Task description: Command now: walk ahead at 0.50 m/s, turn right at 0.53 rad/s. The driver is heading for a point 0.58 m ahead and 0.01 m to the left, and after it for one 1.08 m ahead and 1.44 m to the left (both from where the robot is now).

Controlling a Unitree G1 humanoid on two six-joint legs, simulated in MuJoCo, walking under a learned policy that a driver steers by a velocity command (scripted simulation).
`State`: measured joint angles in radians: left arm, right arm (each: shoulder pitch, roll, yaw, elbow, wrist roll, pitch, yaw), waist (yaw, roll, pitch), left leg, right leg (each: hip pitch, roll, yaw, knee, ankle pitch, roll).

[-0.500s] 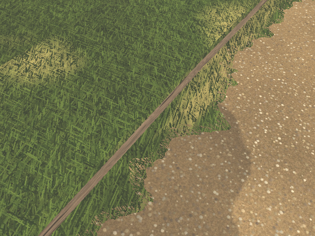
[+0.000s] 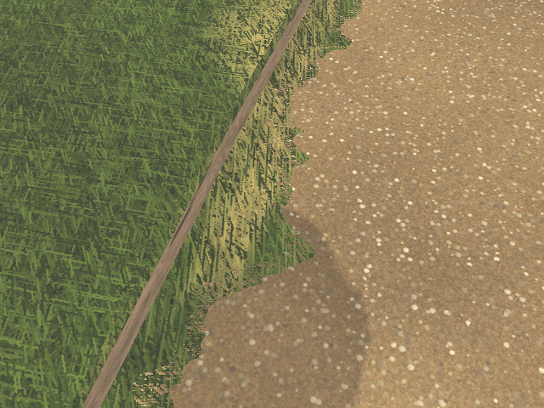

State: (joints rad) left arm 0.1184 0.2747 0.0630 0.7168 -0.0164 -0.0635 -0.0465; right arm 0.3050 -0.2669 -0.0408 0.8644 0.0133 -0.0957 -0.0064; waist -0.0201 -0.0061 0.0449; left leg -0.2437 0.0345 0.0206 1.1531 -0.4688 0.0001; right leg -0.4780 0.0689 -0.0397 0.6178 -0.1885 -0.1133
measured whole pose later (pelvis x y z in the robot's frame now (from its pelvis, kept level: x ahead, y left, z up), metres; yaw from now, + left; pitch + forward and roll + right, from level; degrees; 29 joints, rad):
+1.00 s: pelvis +0.55 -0.04 +0.01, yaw +0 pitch +3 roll +0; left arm 0.07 0.25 0.04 0.66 0.00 -0.11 -0.02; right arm 0.41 -0.29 -0.06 0.82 0.03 -0.05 -0.01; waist -0.06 0.02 0.01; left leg -0.28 -0.03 -0.11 0.98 -0.50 0.03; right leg -0.43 0.01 -0.02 0.54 -0.16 -0.02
